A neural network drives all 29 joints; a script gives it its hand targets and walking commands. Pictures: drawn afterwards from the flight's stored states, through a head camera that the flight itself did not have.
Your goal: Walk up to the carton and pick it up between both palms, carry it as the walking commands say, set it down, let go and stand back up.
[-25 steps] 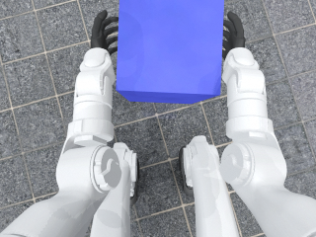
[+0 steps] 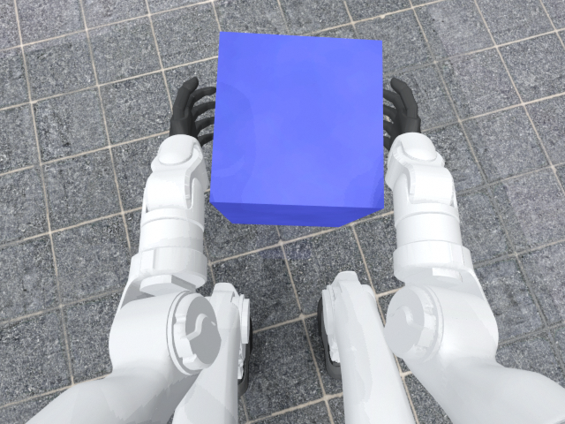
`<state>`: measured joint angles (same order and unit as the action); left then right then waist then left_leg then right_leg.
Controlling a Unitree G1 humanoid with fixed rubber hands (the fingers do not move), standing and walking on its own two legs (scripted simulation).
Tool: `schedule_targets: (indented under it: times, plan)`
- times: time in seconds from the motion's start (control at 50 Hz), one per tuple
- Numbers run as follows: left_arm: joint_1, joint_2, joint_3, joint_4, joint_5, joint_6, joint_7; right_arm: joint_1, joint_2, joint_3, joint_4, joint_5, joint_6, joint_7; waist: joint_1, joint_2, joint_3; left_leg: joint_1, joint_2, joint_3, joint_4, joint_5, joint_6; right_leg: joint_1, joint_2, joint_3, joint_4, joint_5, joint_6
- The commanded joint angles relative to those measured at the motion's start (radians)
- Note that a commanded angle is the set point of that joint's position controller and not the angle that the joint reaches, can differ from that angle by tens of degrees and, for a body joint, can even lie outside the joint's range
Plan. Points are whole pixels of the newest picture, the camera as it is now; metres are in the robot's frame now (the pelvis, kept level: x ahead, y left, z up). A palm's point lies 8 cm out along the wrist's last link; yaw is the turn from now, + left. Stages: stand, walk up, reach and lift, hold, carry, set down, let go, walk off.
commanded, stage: reach and lift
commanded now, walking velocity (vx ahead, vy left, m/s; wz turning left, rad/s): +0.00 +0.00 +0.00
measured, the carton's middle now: (292, 150) +0.49 -0.03 -0.12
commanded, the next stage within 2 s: none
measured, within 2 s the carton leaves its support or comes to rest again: neither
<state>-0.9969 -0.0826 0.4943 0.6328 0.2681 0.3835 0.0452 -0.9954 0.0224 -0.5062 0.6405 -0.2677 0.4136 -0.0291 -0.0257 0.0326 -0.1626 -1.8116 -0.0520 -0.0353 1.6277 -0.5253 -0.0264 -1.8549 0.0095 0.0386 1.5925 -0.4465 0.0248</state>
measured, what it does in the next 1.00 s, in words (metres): rises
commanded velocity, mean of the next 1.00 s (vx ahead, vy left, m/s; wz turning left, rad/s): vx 0.00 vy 0.00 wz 0.00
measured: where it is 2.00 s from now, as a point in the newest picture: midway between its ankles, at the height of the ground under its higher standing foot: (286, 358)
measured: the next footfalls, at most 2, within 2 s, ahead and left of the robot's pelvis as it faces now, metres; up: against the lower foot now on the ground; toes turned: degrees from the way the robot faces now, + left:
none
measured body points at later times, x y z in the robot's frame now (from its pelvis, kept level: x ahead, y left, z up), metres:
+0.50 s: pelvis +0.02 +0.00 +0.06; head +0.22 -0.01 +0.47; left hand +0.48 +0.12 +0.02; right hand +0.46 -0.18 +0.02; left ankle +0.08 +0.12 -0.51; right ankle +0.11 -0.13 -0.51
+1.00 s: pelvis +0.04 +0.00 +0.13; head +0.20 -0.01 +0.55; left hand +0.46 +0.12 +0.10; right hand +0.44 -0.18 +0.09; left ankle +0.08 +0.12 -0.51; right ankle +0.11 -0.13 -0.51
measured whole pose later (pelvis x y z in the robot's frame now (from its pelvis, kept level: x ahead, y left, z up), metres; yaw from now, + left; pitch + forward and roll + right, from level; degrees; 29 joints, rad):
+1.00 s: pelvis +0.04 +0.00 +0.13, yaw -1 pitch +28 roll +0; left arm -0.66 -0.18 0.46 0.53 0.31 0.36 0.01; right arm -0.66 0.13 -0.47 0.54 -0.30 0.39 0.00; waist -0.02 0.03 -0.16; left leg -1.19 -0.03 -0.04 1.12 -0.42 -0.01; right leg -1.23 0.01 0.04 1.09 -0.35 0.02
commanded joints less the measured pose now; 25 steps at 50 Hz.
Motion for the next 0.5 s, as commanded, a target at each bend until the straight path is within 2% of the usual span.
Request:
schedule_targets:
  times: [0.0,0.48]
  plan:
    - [-0.616,-1.033,-0.527,0.095,-0.154,-0.003,-0.241,-0.616,1.060,0.538,0.073,0.172,-0.013,0.259,-0.024,-0.027,-0.932,0.421,-0.144,0.085,-0.208,0.181,-0.001,0.669,0.150,-0.101,-0.161,0.209,0.007]
    - [-0.423,-1.070,-0.559,0.069,-0.135,-0.016,-0.245,-0.425,1.100,0.570,0.053,0.152,-0.027,0.266,-0.018,-0.027,-0.817,0.638,-0.131,0.046,-0.417,0.223,0.004,0.863,0.147,-0.068,-0.361,0.237,-0.001]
